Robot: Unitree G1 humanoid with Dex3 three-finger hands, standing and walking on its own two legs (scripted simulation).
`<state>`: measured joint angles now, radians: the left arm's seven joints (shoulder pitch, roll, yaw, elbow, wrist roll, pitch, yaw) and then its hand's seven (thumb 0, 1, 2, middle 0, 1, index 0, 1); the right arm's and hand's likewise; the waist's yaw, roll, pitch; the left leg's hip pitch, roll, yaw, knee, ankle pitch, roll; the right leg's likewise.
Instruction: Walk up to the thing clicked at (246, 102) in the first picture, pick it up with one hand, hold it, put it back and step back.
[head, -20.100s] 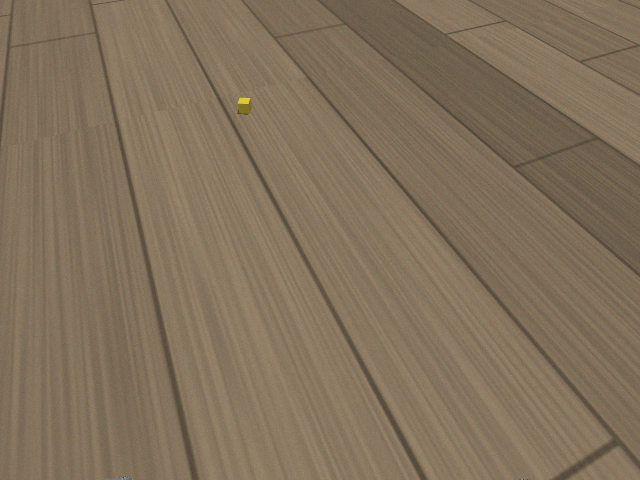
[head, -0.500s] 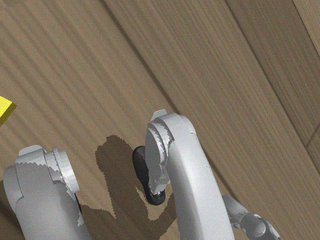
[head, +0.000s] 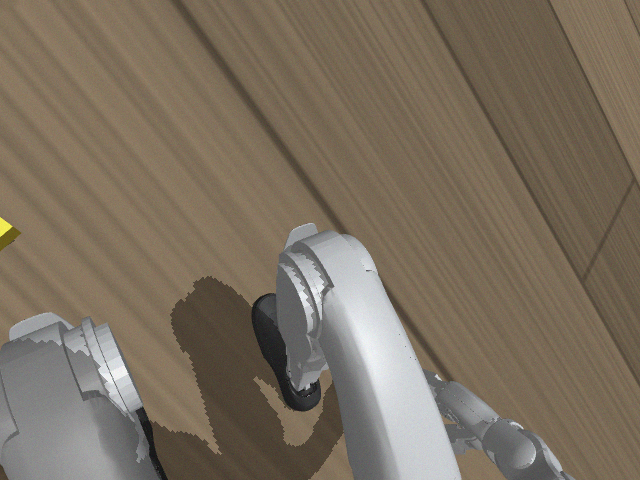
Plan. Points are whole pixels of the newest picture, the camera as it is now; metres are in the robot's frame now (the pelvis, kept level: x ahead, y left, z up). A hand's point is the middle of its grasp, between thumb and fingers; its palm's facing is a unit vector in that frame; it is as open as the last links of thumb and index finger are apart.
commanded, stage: close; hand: left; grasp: from above
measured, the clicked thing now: out of the picture +0.42 +0.25 -0.27
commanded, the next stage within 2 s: none
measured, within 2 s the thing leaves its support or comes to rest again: neither
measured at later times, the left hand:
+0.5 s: hand out of the picture +0.39 +0.28 -0.25, palm faces -0.40 +0.00 -0.92, open 10.8 cm
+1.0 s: hand out of the picture +0.41 +0.31 -0.25, palm faces -0.56 -0.09 -0.82, open 11.3 cm
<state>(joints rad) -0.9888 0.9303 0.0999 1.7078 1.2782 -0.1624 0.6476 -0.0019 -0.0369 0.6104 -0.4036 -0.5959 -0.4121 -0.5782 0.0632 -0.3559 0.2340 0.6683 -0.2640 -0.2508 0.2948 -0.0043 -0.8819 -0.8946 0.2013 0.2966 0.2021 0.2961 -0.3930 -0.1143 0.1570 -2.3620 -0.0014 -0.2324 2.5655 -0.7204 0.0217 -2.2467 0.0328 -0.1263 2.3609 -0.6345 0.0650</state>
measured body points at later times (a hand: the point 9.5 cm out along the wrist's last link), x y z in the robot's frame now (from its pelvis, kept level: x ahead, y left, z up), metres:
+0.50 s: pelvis -0.01 -0.01 +0.01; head +0.24 +0.14 +0.35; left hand +0.41 +0.28 -0.19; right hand +0.08 -0.28 -0.05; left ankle +0.06 +0.12 -0.27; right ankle +0.13 -0.13 -0.27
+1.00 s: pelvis +0.00 -0.01 +0.00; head +0.27 +0.11 +0.34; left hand +0.44 +0.32 -0.20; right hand +0.07 -0.27 -0.07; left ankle +0.06 +0.12 -0.27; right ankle +0.13 -0.14 -0.27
